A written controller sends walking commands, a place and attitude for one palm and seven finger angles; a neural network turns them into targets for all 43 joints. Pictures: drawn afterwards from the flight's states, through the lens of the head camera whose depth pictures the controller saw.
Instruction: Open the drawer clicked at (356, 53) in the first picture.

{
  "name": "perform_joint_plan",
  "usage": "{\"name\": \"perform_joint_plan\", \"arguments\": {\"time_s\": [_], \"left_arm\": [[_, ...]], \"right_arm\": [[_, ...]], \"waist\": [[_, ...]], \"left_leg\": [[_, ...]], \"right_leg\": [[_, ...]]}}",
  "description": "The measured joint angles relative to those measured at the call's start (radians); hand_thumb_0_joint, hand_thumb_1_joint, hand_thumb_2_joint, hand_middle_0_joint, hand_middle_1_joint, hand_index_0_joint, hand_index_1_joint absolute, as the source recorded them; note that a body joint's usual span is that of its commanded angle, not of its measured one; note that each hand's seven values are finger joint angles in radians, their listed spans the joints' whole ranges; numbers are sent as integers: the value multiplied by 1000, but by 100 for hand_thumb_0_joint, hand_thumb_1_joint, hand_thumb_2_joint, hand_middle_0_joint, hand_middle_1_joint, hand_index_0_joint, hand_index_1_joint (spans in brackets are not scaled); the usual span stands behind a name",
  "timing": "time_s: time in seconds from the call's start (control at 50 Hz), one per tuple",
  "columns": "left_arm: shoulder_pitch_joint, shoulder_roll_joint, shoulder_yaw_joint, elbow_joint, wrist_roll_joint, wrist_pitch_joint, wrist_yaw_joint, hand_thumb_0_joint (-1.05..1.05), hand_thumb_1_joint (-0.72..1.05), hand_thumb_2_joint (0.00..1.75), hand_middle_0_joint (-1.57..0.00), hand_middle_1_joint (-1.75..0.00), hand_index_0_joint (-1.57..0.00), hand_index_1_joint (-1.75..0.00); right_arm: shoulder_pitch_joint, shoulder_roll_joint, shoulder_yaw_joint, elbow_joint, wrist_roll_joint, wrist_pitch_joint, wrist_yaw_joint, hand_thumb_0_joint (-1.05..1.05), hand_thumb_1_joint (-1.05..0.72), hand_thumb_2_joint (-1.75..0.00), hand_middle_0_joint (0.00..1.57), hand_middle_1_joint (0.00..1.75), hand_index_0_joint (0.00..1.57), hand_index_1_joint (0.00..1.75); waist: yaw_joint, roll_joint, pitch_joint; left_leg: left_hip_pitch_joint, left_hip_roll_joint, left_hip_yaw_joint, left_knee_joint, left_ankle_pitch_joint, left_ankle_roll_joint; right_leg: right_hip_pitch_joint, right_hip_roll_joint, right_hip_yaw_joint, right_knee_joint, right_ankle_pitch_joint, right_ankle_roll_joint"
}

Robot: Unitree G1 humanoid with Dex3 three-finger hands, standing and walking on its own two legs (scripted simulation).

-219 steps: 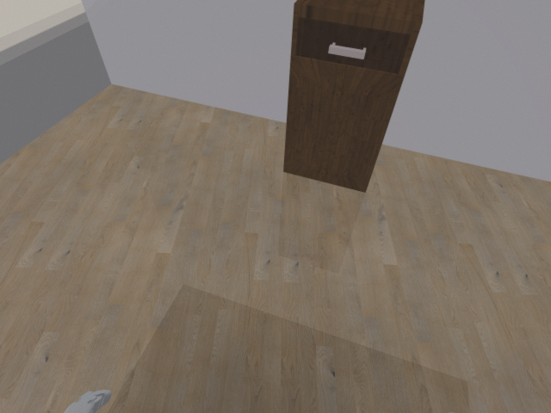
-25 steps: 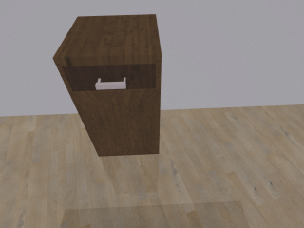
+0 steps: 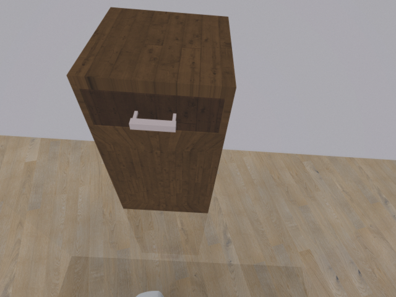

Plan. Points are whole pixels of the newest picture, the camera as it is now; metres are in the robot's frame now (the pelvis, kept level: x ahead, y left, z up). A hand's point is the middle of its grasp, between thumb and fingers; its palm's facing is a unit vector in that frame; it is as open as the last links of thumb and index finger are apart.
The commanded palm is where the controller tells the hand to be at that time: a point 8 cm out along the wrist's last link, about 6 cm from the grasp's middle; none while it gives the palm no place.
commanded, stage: come to a stop and stand still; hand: left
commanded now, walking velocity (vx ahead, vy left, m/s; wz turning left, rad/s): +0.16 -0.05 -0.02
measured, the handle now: (154, 120) +0.58 +0.19 -0.04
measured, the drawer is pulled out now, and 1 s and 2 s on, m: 0.00 0.00 0.00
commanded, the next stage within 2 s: look again from close up in 1.52 s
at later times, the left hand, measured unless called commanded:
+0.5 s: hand out of the picture +0.14 +0.14 -0.15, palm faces +0.05 -0.97 -0.23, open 7.3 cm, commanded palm none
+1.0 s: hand out of the picture +0.02 +0.16 -0.16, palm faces +0.02 -0.98 -0.20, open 7.4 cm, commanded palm none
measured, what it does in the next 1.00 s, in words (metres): steps on the spot: right foot, then left foot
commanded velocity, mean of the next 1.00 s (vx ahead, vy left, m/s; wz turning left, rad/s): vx -0.05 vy -0.01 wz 0.00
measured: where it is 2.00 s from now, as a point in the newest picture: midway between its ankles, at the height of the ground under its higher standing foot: outside the picture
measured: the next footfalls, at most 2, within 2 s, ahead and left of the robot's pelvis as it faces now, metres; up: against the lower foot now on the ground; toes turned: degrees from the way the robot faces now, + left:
right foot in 0.26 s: +0.15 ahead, -0.14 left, +0.00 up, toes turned -6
left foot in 0.64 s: +0.03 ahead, +0.10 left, +0.00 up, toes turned +3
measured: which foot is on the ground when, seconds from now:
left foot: down 0.00-0.28, up 0.30-0.62, down 0.64-1.00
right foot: up 0.00-0.24, down 0.26-0.66, up 0.68-0.96, down 0.98-1.00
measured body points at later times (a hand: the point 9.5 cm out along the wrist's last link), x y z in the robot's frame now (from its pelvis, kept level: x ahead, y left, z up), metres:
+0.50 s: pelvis +0.04 -0.04 +0.01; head +0.08 -0.06 +0.46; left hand +0.14 +0.19 -0.13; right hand +0.06 -0.27 -0.16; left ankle -0.01 +0.08 -0.67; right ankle +0.11 -0.14 -0.73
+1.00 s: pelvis +0.03 -0.02 +0.01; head +0.06 -0.03 +0.46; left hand +0.02 +0.21 -0.14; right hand +0.01 -0.24 -0.15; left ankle -0.01 +0.10 -0.73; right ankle -0.01 -0.12 -0.73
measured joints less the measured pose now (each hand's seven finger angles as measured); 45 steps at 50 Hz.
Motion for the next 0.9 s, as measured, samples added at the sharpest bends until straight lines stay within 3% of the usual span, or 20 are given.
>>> {"name": "perform_joint_plan", "arguments": {"time_s": [0.04, 0.08, 0.14, 0.22, 0.26, 0.3, 0.36, 0.42, 0.48, 0.56, 0.64, 0.72, 0.8, 0.9], "left_arm": [[-37, 17, 9, -19, 3, 3, -3, 1, 91, 90, -20, -30, -20, -30], [-76, 33, 17, -45, 6, 6, -3, 1, 91, 90, -19, -30, -20, -30], [-134, 53, 21, -87, 4, 9, 4, 0, 91, 90, -19, -30, -20, -30], [-199, 66, 15, -128, 1, 12, 13, 0, 91, 90, -19, -30, -20, -30], [-213, 70, 11, -142, 3, 10, 14, 0, 91, 90, -19, -30, -20, -30], [-229, 55, 4, -145, 7, 14, 13, 0, 91, 90, -19, -30, -20, -30], [-255, 35, -4, -160, 6, 22, 12, 0, 91, 90, -19, -30, -20, -30], [-283, 23, -1, -179, 6, 29, 20, 0, 91, 90, -20, -30, -20, -30], [-299, 19, 4, -195, 9, 34, 25, 0, 91, 90, -20, -30, -20, -30], [-298, 32, 12, -202, 14, 39, 25, 0, 91, 90, -20, -30, -21, -30], [-268, 56, 19, -186, 8, 52, 21, 0, 91, 90, -20, -30, -21, -30], [-220, 82, 24, -137, 2, 74, 12, 0, 91, 90, -20, -30, -20, -30], [-161, 84, 20, -102, 8, 68, -2, 0, 91, 90, -19, -30, -20, -30], [-122, 71, 7, -66, 0, 56, -7, 0, 91, 90, -19, -30, -20, -30]], "right_arm": [[10, -7, -12, -5, 6, -8, -16, -2, -95, -90, 20, 30, 20, 30], [28, -22, -11, 3, 1, -6, -18, -3, -96, -90, 20, 30, 20, 30], [62, -37, -4, 27, -5, 11, -19, -3, -96, -90, 20, 30, 20, 30], [96, -33, 6, 62, -6, 44, -18, -1, -94, -90, 20, 30, 20, 30], [109, -27, 6, 75, -1, 60, -15, -1, -93, -90, 20, 30, 20, 30], [110, -34, 0, 78, 5, 78, -10, 0, -92, -90, 20, 30, 20, 30], [111, -41, -11, 68, 7, 106, -10, 0, -92, -90, 20, 30, 20, 30], [100, -46, -16, 59, 8, 122, -10, 0, -92, -90, 20, 30, 20, 30], [90, -53, -20, 46, 9, 127, -6, 0, -91, -90, 20, 30, 20, 30], [80, -59, -19, 27, 9, 122, -3, 1, -91, -90, 20, 30, 20, 30], [93, -63, -9, 11, 7, 92, -2, 1, -91, -90, 20, 30, 20, 30], [127, -35, 11, 32, -9, 86, -5, 0, -91, -90, 20, 30, 20, 30], [160, -15, 28, 54, -11, 78, -14, 1, -91, -90, 20, 30, 20, 30], [161, -10, 30, 66, -12, 59, -27, 1, -93, -90, 20, 30, 20, 30]], "waist": [[-14, -1, -7], [-22, 3, -19], [-32, 10, -37], [-42, 10, -40], [-40, 4, -43], [-53, 40, -38], [-66, 67, -30], [-57, 70, -8], [-49, 65, 8], [-35, 46, 10], [-32, 35, -15], [-30, -4, -54], [-25, 2, -98], [-36, 6, -80]], "left_leg": [[43, -10, 11, -59, 17, -6], [78, -16, 14, -111, 31, -5], [117, -22, 8, -158, 40, -13], [142, -21, -2, -137, 10, -38], [139, -18, 5, -92, -25, -56], [126, 3, -13, -49, -61, -64], [60, -14, -68, 121, -212, -62], [-7, -46, -117, 323, -262, -65], [-24, -61, -138, 368, -270, -75], [18, -59, -144, 238, -257, -76], [131, -43, -144, -53, -112, -58], [162, -59, -133, -100, -74, -33], [197, -62, -134, -196, -33, -26], [215, -70, -115, -248, -9, -29]], "right_leg": [[-82, -13, 6, 58, 52, 5], [-132, -24, 3, 26, 90, 15], [-146, -31, 2, -124, 134, 31], [-79, -24, 4, -376, 228, 46], [-40, -20, 10, -467, 307, 36], [-40, 2, -3, -447, 272, 3], [-43, 9, -23, -455, 253, -22], [-45, 11, -26, -491, 284, -28], [-50, 8, -29, -525, 316, -26], [-66, 0, -28, -553, 351, -16], [-98, 4, -28, -527, 358, 5], [-103, 15, 23, -428, 208, 21], [-81, 39, 53, -288, 164, 24], [-5, 33, 47, -352, 110, 37]]}}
